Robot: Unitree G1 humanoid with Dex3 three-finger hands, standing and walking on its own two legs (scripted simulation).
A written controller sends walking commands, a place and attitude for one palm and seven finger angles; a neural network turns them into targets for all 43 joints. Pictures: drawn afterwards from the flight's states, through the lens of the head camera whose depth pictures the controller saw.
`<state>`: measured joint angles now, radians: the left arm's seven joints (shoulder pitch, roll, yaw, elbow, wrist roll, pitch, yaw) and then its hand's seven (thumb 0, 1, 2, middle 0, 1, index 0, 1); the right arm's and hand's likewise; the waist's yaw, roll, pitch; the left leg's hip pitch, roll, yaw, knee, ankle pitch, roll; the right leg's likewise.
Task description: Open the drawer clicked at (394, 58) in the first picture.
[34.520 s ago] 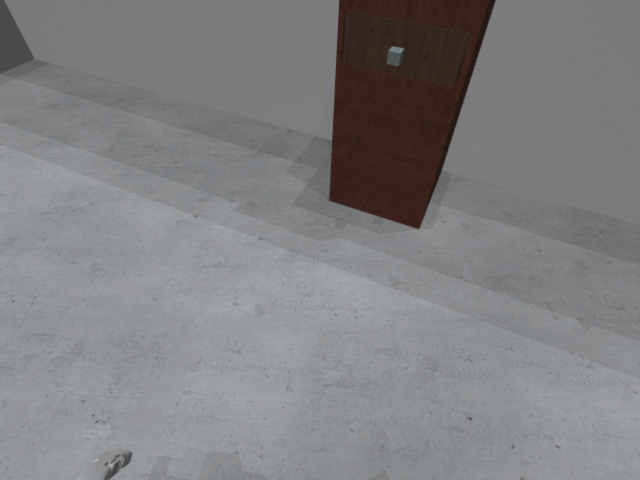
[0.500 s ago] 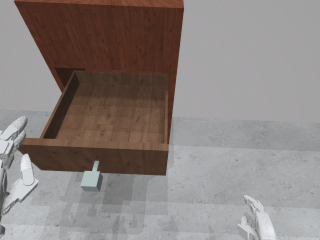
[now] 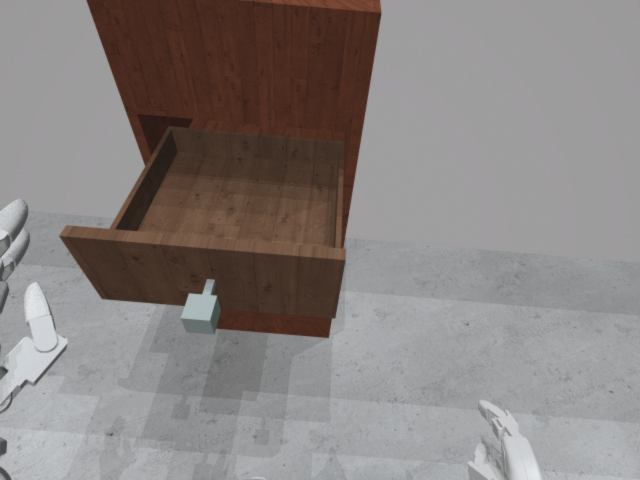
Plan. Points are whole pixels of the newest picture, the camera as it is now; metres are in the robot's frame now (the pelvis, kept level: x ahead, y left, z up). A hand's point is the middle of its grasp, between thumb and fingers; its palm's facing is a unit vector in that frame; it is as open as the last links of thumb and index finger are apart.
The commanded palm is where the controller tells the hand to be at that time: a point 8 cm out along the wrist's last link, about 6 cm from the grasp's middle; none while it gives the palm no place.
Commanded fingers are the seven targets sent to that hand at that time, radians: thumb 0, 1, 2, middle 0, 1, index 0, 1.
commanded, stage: step back with the hand held close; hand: left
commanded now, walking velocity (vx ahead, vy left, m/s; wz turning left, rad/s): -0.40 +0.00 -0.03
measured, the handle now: (205, 302) +0.35 +0.19 -0.02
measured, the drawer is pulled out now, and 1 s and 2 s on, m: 0.30 0.30 0.30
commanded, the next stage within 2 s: stop stepping back and stand still in 0.40 s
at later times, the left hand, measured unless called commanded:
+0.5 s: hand out of the picture +0.09 +0.21 +0.17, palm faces +0.34 -0.83 -0.45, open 7.4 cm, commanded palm +0.01 +0.26 +0.19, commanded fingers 0.00 0.90 0.90 -0.20 -0.30 -0.20 -0.30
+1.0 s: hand out of the picture -0.02 +0.19 +0.17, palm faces +0.37 -0.82 -0.43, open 7.4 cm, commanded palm -0.08 +0.23 +0.19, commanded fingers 0.00 0.90 0.90 -0.20 -0.30 -0.20 -0.30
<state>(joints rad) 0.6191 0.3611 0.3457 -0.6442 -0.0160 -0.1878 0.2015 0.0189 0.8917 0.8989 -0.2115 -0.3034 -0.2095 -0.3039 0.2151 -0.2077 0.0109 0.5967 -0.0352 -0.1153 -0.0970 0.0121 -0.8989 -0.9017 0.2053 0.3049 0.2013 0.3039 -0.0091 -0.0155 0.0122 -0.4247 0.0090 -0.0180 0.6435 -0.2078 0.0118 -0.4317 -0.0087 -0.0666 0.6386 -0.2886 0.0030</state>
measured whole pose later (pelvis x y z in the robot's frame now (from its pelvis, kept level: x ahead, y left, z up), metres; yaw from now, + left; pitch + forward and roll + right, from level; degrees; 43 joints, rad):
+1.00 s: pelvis -0.20 -0.05 +0.01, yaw +3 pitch +0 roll +1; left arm 0.66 0.38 0.33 -0.58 -0.01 -0.17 0.17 0.02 0.89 0.90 -0.21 -0.30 -0.21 -0.30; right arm 0.30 -0.24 -0.01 0.63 -0.01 -0.12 -0.07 0.01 -0.90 -0.90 0.20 0.30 0.20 0.30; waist -0.04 -0.05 -0.04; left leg -0.22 -0.01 0.06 0.48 -0.26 0.03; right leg -0.36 0.00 -0.07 0.61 -0.34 -0.01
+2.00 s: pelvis -0.23 -0.05 +0.02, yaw +5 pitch -3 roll +0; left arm 0.33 0.22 0.00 1.12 0.02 0.01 0.03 0.01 0.92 0.90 -0.20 -0.30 -0.20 -0.30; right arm 0.30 -0.18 0.00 1.09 -0.01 0.02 -0.02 0.01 -0.91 -0.90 0.20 0.30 0.20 0.30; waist -0.01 0.04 0.07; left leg -0.20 -0.02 0.02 0.40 -0.16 0.03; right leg -0.18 0.00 0.01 0.40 -0.18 0.00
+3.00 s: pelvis -0.22 -0.06 +0.02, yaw +5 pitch -2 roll +0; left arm 0.19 0.23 0.02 1.13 0.01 -0.01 0.02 0.01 0.91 0.90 -0.20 -0.30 -0.20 -0.30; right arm 0.20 -0.22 -0.02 1.12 -0.01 0.00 -0.02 0.00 -0.90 -0.90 0.20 0.30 0.20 0.30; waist -0.01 0.01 0.08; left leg -0.16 0.00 0.02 0.36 -0.16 0.01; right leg -0.15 0.02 0.01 0.35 -0.17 -0.02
